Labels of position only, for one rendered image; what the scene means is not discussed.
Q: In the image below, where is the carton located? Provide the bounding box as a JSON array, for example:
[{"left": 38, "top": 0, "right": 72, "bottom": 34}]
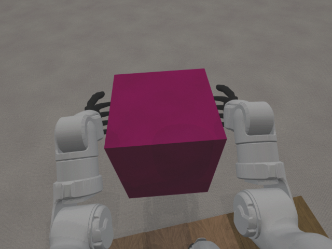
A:
[{"left": 104, "top": 68, "right": 227, "bottom": 198}]

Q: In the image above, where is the right robot hand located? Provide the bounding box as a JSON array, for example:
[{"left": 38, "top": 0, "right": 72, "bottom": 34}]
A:
[{"left": 213, "top": 85, "right": 238, "bottom": 127}]

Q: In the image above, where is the robot left forearm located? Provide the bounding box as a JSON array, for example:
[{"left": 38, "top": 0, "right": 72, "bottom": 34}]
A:
[{"left": 49, "top": 110, "right": 104, "bottom": 245}]

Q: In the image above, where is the robot right forearm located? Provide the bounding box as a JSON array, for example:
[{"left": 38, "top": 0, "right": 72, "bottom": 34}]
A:
[{"left": 224, "top": 100, "right": 298, "bottom": 219}]

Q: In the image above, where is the robot left upper arm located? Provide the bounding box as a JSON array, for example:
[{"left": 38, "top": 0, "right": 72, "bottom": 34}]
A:
[{"left": 50, "top": 203, "right": 114, "bottom": 249}]

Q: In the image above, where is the right robot shin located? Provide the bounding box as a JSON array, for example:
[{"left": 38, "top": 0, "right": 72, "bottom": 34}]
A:
[{"left": 194, "top": 238, "right": 206, "bottom": 244}]

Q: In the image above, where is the left robot hand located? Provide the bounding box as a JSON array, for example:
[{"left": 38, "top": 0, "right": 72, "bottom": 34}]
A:
[{"left": 85, "top": 91, "right": 110, "bottom": 134}]

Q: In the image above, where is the robot right upper arm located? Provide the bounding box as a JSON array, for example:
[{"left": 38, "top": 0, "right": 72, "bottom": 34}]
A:
[{"left": 233, "top": 188, "right": 332, "bottom": 249}]

